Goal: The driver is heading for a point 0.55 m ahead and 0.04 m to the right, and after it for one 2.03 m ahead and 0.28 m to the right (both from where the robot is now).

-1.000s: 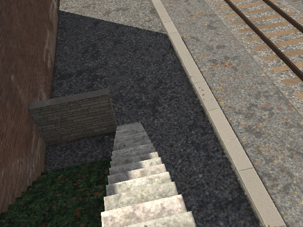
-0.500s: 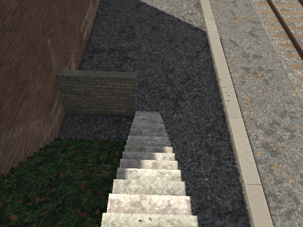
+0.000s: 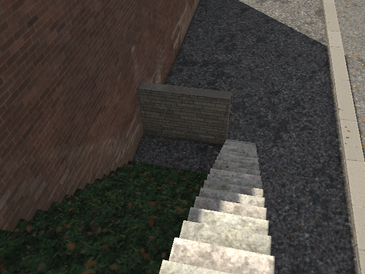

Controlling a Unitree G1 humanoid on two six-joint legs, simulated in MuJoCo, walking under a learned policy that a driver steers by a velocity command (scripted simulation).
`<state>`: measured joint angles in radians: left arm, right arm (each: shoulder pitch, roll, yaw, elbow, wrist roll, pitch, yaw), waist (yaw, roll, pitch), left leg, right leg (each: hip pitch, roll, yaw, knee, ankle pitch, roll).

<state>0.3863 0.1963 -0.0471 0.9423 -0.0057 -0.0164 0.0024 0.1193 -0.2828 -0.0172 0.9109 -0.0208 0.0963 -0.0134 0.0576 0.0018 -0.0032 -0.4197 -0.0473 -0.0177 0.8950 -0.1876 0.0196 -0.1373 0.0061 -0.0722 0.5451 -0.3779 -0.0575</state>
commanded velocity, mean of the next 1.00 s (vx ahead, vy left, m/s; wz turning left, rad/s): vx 0.03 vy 0.00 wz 0.03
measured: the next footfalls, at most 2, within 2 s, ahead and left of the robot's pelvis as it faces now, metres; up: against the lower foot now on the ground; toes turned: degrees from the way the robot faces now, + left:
left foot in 0.06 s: +0.02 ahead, +0.11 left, +0.00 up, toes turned -1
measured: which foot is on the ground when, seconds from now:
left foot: up 0.00-0.04, down 0.06-1.00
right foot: down 0.00-1.00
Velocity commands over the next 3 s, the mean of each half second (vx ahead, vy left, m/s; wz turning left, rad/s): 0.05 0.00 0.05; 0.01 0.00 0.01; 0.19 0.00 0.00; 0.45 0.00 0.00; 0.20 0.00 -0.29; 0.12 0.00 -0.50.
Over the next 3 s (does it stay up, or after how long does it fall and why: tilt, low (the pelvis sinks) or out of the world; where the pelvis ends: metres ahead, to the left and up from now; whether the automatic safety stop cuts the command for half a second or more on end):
stays up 0.24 0.07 -0.21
